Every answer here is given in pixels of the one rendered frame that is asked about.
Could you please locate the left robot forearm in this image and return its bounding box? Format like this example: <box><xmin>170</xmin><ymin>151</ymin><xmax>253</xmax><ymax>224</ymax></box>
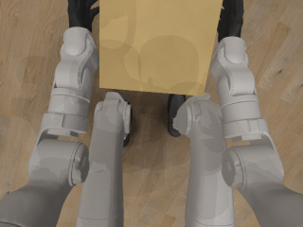
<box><xmin>27</xmin><ymin>26</ymin><xmax>99</xmax><ymax>178</ymax></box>

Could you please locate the left robot upper arm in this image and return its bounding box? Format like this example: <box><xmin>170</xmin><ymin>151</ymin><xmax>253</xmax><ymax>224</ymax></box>
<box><xmin>0</xmin><ymin>138</ymin><xmax>90</xmax><ymax>227</ymax></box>

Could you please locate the right robot shin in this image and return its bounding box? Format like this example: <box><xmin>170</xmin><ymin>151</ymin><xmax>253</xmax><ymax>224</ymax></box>
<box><xmin>172</xmin><ymin>93</ymin><xmax>223</xmax><ymax>134</ymax></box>

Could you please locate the left robot foot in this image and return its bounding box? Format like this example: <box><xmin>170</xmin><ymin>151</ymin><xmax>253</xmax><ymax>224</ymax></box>
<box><xmin>123</xmin><ymin>100</ymin><xmax>133</xmax><ymax>148</ymax></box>

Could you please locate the left robot hand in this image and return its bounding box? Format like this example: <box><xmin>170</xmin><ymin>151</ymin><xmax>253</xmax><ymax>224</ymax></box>
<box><xmin>67</xmin><ymin>0</ymin><xmax>99</xmax><ymax>33</ymax></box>

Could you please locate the carton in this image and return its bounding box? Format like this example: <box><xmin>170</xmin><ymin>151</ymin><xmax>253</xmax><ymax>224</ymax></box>
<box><xmin>99</xmin><ymin>0</ymin><xmax>223</xmax><ymax>96</ymax></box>

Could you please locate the right robot upper arm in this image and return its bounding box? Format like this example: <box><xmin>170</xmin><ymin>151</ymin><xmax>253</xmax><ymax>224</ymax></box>
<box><xmin>222</xmin><ymin>144</ymin><xmax>303</xmax><ymax>227</ymax></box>

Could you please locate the right robot forearm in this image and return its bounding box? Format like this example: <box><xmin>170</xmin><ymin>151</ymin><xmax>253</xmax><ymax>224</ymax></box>
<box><xmin>209</xmin><ymin>36</ymin><xmax>284</xmax><ymax>180</ymax></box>

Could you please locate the right robot hand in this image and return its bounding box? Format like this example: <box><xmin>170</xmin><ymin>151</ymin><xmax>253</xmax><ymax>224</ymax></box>
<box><xmin>217</xmin><ymin>0</ymin><xmax>244</xmax><ymax>43</ymax></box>

